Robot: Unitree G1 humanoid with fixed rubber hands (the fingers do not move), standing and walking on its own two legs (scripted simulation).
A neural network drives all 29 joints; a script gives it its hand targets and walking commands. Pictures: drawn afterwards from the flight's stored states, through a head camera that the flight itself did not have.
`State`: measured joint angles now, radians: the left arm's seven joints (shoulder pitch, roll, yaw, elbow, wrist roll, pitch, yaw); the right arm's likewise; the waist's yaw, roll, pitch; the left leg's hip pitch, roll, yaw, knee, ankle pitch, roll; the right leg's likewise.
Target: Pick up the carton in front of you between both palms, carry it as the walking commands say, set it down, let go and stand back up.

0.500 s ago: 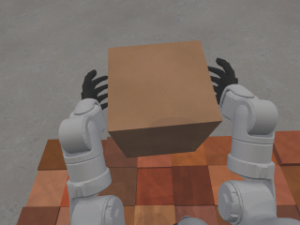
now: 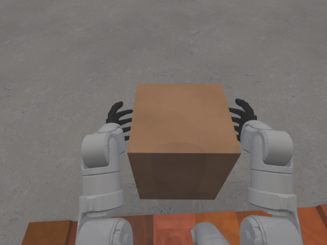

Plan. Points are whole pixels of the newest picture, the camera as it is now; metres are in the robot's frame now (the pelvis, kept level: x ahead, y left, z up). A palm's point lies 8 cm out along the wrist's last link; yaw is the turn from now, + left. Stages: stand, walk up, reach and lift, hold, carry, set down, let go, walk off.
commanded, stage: carry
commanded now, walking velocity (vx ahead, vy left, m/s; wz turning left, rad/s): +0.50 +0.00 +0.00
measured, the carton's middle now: (178, 145) +0.35 -0.05 +0.03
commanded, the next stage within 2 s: none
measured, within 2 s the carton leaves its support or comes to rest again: neither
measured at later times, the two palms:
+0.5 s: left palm (64, 63) +0.62 +0.25 +0.13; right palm (157, 38) +0.70 -0.04 +0.14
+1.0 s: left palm (92, 26) +1.00 +0.22 +0.07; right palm (159, 19) +1.00 -0.08 +0.07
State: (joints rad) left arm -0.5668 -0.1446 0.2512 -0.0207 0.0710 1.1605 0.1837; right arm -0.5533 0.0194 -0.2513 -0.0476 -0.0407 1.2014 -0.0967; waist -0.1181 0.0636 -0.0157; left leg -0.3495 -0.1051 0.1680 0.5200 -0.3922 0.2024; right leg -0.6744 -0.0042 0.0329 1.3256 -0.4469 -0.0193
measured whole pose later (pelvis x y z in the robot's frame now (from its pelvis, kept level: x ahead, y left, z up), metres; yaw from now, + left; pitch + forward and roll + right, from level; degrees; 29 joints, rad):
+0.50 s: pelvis +0.34 +0.01 +0.02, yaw +6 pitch +3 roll -2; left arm -0.51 -0.09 0.18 -0.01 0.01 1.09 0.22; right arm -0.50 0.11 -0.32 -0.06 -0.13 1.10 -0.05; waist 0.19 0.01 -0.06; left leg -0.67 0.05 -0.01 0.93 -0.22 0.04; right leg -0.21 0.04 -0.14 0.50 -0.36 -0.07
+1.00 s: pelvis +0.66 +0.09 -0.03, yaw +3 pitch +6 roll -1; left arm -0.41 -0.20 0.28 -0.13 0.11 1.00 0.17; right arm -0.51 0.04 -0.20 0.04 0.03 1.02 -0.12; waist -0.10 0.02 -0.04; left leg -0.16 -0.02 0.08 0.48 -0.43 0.05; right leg -0.62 -0.01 -0.12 0.57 -0.07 -0.03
